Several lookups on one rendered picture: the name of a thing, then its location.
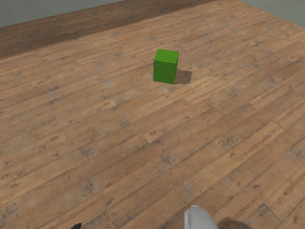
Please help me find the carton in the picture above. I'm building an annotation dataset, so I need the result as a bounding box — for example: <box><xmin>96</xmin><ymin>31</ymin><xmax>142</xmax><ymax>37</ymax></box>
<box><xmin>152</xmin><ymin>49</ymin><xmax>179</xmax><ymax>84</ymax></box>

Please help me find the robot right thigh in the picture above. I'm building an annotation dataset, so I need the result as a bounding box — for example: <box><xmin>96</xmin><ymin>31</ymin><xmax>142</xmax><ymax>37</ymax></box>
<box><xmin>184</xmin><ymin>207</ymin><xmax>218</xmax><ymax>229</ymax></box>

